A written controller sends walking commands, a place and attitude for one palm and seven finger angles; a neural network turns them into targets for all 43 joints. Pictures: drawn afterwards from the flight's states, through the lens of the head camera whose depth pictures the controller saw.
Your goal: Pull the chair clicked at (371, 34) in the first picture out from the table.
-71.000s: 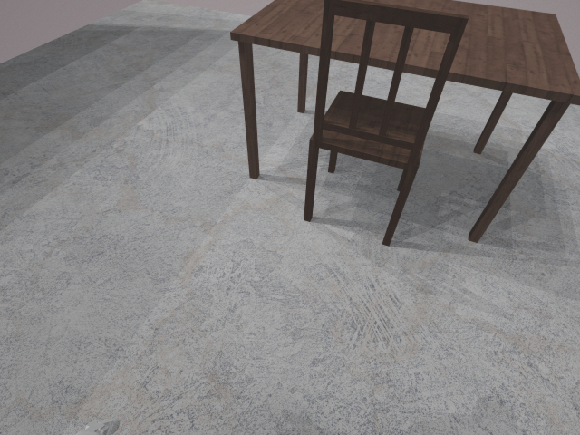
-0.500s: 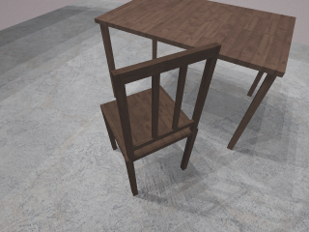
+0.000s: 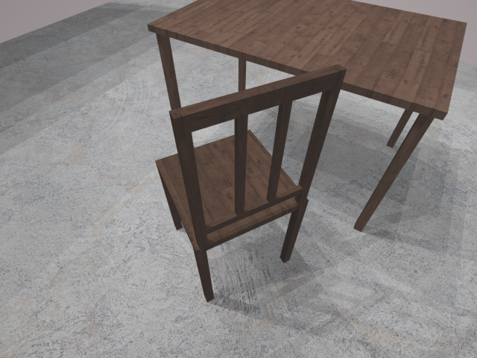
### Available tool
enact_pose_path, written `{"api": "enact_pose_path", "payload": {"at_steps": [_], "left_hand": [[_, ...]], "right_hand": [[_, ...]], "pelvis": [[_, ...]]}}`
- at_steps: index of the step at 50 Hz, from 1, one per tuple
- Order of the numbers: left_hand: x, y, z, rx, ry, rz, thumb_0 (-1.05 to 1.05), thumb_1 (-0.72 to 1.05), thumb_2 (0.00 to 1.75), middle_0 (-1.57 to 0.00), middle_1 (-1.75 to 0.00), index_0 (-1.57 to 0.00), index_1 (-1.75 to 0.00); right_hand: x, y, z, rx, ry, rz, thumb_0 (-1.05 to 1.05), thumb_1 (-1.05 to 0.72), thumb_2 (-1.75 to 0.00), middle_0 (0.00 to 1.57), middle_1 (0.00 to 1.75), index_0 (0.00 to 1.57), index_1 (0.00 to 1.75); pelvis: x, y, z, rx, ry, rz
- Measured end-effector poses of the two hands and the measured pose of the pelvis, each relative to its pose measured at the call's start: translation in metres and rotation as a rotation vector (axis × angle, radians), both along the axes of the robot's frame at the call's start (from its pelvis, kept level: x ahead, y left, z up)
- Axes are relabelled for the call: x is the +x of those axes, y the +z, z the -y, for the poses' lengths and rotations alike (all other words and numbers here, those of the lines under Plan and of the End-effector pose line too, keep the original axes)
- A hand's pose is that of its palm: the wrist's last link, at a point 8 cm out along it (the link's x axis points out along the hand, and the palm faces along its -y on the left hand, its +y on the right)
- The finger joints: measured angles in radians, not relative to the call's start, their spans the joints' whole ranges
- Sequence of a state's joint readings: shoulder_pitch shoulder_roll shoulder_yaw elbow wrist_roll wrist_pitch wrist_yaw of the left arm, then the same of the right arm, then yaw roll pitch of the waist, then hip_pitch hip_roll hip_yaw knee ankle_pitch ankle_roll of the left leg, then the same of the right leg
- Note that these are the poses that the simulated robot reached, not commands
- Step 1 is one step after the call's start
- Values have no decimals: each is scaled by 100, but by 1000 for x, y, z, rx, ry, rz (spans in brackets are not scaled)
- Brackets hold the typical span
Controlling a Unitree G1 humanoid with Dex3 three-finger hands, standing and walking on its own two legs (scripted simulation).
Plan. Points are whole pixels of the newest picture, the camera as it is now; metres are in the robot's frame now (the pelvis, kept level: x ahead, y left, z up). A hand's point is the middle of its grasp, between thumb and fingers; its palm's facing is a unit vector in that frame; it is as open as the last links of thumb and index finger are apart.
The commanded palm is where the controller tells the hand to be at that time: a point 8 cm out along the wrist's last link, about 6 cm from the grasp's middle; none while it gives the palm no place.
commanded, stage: look to check the result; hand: left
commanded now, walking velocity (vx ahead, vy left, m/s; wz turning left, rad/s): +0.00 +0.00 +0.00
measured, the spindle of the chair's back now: (240, 171) +0.54 +0.03 -0.05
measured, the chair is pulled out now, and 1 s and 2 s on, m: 0.42 0.42 0.42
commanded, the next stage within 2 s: stand and wait in 0.32 s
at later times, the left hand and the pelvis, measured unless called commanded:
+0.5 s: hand out of the picture +0.00 +0.17 -0.17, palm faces +0.04 -0.98 -0.18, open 7.4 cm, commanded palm none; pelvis +0.00 +0.00 +0.00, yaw +0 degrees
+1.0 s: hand out of the picture +0.00 +0.17 -0.17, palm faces +0.04 -0.98 -0.18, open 7.4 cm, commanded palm none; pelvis +0.00 +0.00 +0.00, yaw +0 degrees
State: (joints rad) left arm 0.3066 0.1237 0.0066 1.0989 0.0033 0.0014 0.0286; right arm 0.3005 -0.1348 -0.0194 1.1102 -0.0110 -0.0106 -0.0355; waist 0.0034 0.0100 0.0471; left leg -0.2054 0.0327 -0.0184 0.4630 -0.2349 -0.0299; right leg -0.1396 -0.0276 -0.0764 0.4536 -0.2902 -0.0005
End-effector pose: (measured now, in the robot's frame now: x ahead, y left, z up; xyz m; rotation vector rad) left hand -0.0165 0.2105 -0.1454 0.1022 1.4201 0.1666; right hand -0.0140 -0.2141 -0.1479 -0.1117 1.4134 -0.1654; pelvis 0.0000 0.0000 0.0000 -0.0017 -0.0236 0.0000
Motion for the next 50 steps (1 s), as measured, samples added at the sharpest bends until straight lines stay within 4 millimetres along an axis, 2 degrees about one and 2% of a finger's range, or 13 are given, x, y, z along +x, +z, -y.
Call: {"api": "enact_pose_path", "payload": {"at_steps": [19,50], "left_hand": [[14,1,-6,12,-12,25,1,91,90,-20,-30,-20,-30],[6,4,-5,12,-17,24,1,91,90,-20,-30,-19,-30]], "right_hand": [[-4,1,2,-6,-7,-22,0,-91,-90,20,30,20,30],[-9,0,0,4,-11,-13,0,-91,-90,20,30,20,30]], "pelvis": [[3,0,0,-1,1,0],[-4,1,0,2,-5,-2]]}}
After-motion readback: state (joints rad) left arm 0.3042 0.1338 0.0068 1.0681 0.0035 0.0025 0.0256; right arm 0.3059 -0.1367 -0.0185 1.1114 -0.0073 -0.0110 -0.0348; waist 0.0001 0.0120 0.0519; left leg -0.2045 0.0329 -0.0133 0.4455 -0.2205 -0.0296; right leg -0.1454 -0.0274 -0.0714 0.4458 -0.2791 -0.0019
